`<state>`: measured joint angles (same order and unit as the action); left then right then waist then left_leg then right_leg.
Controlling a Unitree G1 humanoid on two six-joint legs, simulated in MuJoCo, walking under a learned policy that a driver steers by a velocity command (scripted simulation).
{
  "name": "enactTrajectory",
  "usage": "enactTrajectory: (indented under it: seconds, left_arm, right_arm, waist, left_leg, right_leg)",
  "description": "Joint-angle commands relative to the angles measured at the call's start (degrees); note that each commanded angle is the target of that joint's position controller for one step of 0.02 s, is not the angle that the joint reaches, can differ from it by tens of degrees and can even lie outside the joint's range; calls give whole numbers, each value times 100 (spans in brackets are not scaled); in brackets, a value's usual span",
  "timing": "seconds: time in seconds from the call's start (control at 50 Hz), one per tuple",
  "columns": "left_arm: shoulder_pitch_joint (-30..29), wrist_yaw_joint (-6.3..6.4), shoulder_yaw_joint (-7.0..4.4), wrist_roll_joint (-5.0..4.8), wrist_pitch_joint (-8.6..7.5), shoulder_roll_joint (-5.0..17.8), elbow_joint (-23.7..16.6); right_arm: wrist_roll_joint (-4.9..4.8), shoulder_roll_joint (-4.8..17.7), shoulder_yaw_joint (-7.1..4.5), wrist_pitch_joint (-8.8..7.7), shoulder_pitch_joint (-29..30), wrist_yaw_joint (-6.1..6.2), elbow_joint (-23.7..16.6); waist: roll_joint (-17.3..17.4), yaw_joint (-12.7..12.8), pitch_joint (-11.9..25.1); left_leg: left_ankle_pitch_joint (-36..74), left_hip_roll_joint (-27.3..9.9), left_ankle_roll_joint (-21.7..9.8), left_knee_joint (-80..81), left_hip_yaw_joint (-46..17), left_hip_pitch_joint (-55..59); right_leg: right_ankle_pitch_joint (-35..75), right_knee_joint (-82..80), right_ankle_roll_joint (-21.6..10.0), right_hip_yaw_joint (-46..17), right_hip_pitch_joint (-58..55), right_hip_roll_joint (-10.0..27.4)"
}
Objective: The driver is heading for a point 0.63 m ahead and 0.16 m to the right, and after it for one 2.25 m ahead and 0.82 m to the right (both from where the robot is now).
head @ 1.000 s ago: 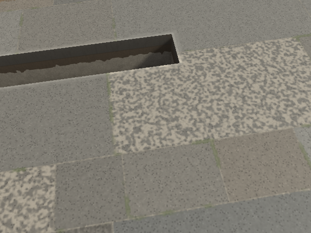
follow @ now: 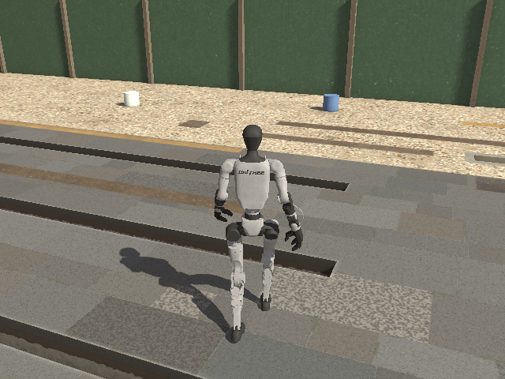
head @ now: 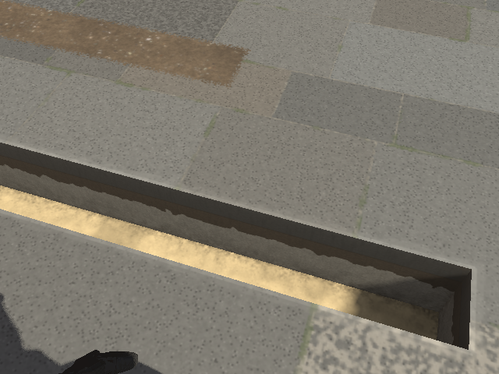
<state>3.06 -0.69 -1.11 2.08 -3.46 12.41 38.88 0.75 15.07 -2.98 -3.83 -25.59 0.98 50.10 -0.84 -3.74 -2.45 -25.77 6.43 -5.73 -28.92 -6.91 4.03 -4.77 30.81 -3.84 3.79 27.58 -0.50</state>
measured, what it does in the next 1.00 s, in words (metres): walks ahead, turning right: left foot, then right foot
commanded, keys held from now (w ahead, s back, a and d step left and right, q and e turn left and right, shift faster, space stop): w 0.28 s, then w+e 0.68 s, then e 0.04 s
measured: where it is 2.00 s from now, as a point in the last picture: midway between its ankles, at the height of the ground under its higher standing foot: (277, 235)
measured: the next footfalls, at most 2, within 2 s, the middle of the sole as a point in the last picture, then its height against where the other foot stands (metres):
left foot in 0.52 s outside the picture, level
right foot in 1.00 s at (289, 349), level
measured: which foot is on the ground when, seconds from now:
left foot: down 0.00-0.00, up 0.02-0.50, down 0.52-1.00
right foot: down 0.00-0.52, up 0.54-0.98, down 1.00-1.00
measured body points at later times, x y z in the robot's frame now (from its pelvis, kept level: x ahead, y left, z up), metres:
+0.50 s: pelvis +0.25 +0.01 +0.02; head +0.28 +0.01 +0.47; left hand +0.22 +0.27 -0.12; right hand +0.47 -0.21 -0.07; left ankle +0.37 +0.10 -0.71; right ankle +0.13 -0.09 -0.72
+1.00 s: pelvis +0.47 -0.02 +0.01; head +0.48 -0.04 +0.46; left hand +0.71 +0.16 -0.09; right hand +0.40 -0.29 -0.13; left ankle +0.38 +0.10 -0.71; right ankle +0.48 -0.10 -0.71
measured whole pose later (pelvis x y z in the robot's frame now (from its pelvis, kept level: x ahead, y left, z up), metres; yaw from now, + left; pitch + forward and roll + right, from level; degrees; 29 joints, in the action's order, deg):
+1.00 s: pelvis +0.47 -0.02 +0.01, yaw -19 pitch +1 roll +2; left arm 8.3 -3.3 -2.8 2.1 1.5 14.9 39.1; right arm 1.3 14.9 -3.3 -3.0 -20.4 1.4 49.1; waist -0.9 -2.1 -1.5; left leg -25.0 -2.3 -0.1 -29.8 15.8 -2.5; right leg -15.2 38.8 -7.6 3.5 22.7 -0.8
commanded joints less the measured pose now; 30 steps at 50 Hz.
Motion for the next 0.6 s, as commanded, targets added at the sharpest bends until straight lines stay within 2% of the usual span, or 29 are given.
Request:
enactTrajectory:
  seconds: [0.02, 0.04, 0.06, 0.08, 0.1, 0.12, 0.16, 0.2, 0.24, 0.28, 0.3, 0.34, 0.4, 0.44, 0.46, 0.48, 0.5, 0.52, 0.54, 0.56, 0.58, 0.6]
  left_arm:
    - [2288, 104, -569, 30, 14, 1717, 288]
    - [1708, 29, -478, -104, 74, 1224, 80]
    - [1318, 36, -350, -117, 73, 797, 32]
    - [1215, 36, -275, -46, 32, 609, 93]
    - [1255, 58, -249, -26, -23, 591, 190]
    - [1277, 71, -240, -43, -63, 607, 271]
    - [1499, 56, -261, -85, -188, 721, 380]
    - [1726, 40, -284, -120, -237, 861, 514]
    - [1870, 37, -280, -158, -223, 888, 585]
    - [1977, 30, -262, -168, -182, 859, 638]
    - [2116, 31, -237, -203, -167, 785, 698]
    - [2328, 21, -255, -221, -138, 891, 763]
    - [2502, 37, -269, -201, -69, 954, 797]
    - [2458, 48, -300, -140, -25, 1074, 760]
    - [2446, 63, -319, -137, 6, 1126, 761]
    - [2367, 68, -363, -144, 17, 1244, 748]
    - [2235, 63, -382, -185, 20, 1266, 715]
    - [2145, 39, -312, -281, -29, 1014, 549]
    - [2361, 26, -150, -369, -49, 273, 296]
    - [2461, 64, -271, -231, 17, 803, 301]
    - [2050, 43, -342, -207, 47, 970, 312]
    - [1795, -21, -329, -214, 50, 868, 271]
  right_arm:
    - [-241, 325, -91, -94, -838, -2, -539]
    - [-3, 633, -107, -39, -556, 49, -445]
    - [73, 634, -109, -21, 100, 15, -565]
    - [97, 546, -82, -14, 428, -33, -688]
    - [131, 465, -59, 42, 632, -92, -815]
    - [152, 343, -15, 132, 440, -160, -757]
    - [179, 338, -22, 235, 355, -214, -722]
    - [176, 310, -11, 277, 682, -235, -859]
    - [186, 276, 38, 312, 1221, -250, -1040]
    - [168, 182, 109, 295, 1682, -290, -1177]
    - [142, 138, 142, 282, 1920, -308, -1234]
    - [140, 86, 187, 229, 2249, -298, -1341]
    - [102, 115, 194, 153, 2528, -272, -1419]
    - [88, 200, 164, 112, 2522, -262, -1440]
    - [76, 262, 128, 90, 2355, -251, -1404]
    - [89, 341, 87, 54, 1990, -223, -1297]
    - [140, 447, 22, -12, 1280, -169, -1065]
    - [272, 840, -98, -69, 331, -84, -889]
    - [381, 1342, -202, -63, -62, -14, -905]
    - [182, 1317, -238, 26, 27, 0, -872]
    - [116, 825, -139, 52, 398, -16, -892]
    - [88, 529, -67, 16, 737, -48, -904]
  waist:
    - [-2031, 606, 2239]
    - [-698, 520, 1586]
    - [-91, 535, 874]
    - [190, 450, 441]
    - [111, 376, 312]
    - [-74, 248, 283]
    - [-248, 218, 326]
    - [-273, 206, 211]
    - [-267, 292, 73]
    - [-296, 409, -2]
    - [-300, 488, -49]
    - [-285, 591, -66]
    - [-342, 690, -46]
    - [-456, 668, 36]
    - [-471, 569, 49]
    - [-431, 393, 142]
    - [-195, 35, 494]
    - [315, -352, 1173]
    - [1309, -249, 1729]
    - [1281, -185, 1670]
    - [760, -77, 823]
    - [558, 56, 316]
  left_leg:
    - [-198, 376, 194, -4896, 265, -3090]
    - [45, -87, 179, -5281, -112, -3611]
    - [366, -267, 199, -5196, -39, -3742]
    - [524, -475, 183, -4831, 62, -3774]
    - [610, -649, 197, -4416, 38, -3717]
    - [656, -700, 231, -4180, 114, -3444]
    - [734, -692, 301, -3944, 250, -3322]
    - [996, -827, 372, -3550, 369, -3677]
    - [1428, -995, 467, -2999, 512, -4024]
    - [1843, -1080, 503, -2265, 670, -4092]
    - [2046, -1087, 499, -1908, 732, -4073]
    - [2244, -1022, 520, -1344, 842, -3930]
    - [2204, -787, 503, -759, 967, -3619]
    - [1897, -662, 426, -454, 958, -3292]
    - [1640, -603, 365, -267, 919, -3044]
    - [1545, -517, 300, -9, 900, -2587]
    - [1751, -486, 202, 382, 857, -1595]
    - [1174, -1410, -87, 581, -124, -200]
    - [308, -2967, -439, 945, -2246, 1197]
    - [-482, -3184, -804, 1392, -3211, 822]
    - [-717, -2876, -711, 1467, -2432, 234]
    - [-16, -2592, -587, 1669, -1649, -427]
  right_leg:
    - [243, -1113, -1346, -4397, -4317, 2504]
    - [-515, -1374, -1304, -4256, -3656, 2330]
    - [-767, -1457, -1231, -3386, -2938, 2106]
    - [-562, -1635, -1093, -2739, -2387, 1835]
    - [-360, -1732, -927, -2276, -2122, 1564]
    - [-123, -1823, -820, -1945, -1805, 1401]
    - [514, -1937, -875, -1606, -1653, 1297]
    - [602, -2120, -923, -1400, -1710, 1302]
    - [614, -2265, -915, -1195, -1836, 1241]
    - [458, -2326, -845, -958, -1926, 1072]
    - [532, -2311, -825, -961, -1980, 1027]
    - [937, -2192, -826, -981, -2126, 1043]
    - [1567, -1809, -804, -1072, -2337, 1090]
    - [1752, -1528, -767, -1244, -2483, 1152]
    - [1820, -1343, -729, -1374, -2538, 1209]
    - [2149, -976, -645, -1392, -2551, 1179]
    - [2247, -106, -511, -1182, -2318, 930]
    - [1162, 1332, -362, -882, -1453, 582]
    - [-2320, 3141, -157, -409, 392, -227]
    - [-2647, 3860, -244, -697, 1122, -249]
    - [-2140, 4091, -296, -869, 1363, 75]
    - [-1665, 3912, -240, -847, 1255, 244]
